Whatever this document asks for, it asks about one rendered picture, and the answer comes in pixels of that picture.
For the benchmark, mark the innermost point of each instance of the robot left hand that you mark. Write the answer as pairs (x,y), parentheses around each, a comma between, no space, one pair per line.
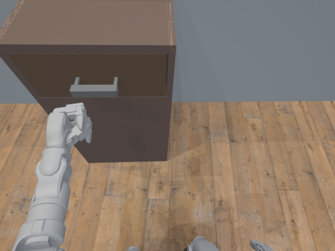
(59,126)

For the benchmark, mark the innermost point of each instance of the robot right hand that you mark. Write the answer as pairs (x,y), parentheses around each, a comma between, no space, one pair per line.
(258,246)

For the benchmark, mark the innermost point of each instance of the handle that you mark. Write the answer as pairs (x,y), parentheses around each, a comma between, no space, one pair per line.
(77,90)

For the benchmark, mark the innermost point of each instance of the cabinet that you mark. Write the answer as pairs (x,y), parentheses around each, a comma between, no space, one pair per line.
(124,129)

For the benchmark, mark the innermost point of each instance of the drawer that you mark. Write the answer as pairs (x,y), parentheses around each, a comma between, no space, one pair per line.
(52,74)

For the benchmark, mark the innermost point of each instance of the right robot thigh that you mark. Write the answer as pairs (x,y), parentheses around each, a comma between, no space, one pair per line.
(201,245)

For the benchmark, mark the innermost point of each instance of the robot right shin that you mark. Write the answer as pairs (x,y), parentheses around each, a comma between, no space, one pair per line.
(198,238)

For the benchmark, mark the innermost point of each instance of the robot left forearm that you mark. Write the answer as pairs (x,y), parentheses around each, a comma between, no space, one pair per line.
(44,226)

